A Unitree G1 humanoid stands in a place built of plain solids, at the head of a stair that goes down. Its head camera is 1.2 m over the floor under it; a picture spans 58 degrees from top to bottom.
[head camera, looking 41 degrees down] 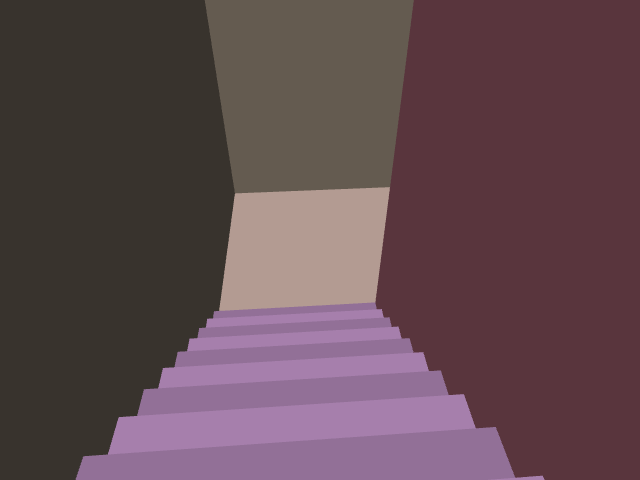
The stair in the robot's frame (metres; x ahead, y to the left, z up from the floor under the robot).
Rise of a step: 0.19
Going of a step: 0.24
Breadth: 1.49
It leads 4 degrees to the left of straight ahead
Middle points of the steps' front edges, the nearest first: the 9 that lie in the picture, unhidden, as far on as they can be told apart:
0.71 0.09 -0.38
0.95 0.11 -0.57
1.19 0.13 -0.76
1.43 0.14 -0.95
1.67 0.16 -1.14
1.91 0.18 -1.33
2.14 0.19 -1.52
2.38 0.21 -1.71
2.62 0.23 -1.90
